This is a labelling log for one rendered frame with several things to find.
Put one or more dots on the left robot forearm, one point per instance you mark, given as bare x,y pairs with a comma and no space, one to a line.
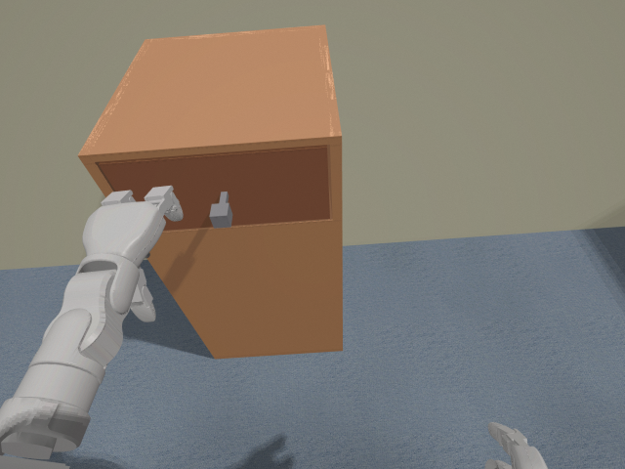
49,411

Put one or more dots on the drawer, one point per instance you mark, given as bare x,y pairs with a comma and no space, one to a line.
264,185

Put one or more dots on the right robot hand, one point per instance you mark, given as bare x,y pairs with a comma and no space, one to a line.
515,444

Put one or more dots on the cabinet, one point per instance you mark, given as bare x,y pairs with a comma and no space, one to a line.
249,290

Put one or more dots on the handle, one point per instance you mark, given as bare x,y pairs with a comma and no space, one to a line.
220,214

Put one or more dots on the left robot hand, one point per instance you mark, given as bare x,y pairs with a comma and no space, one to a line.
130,229

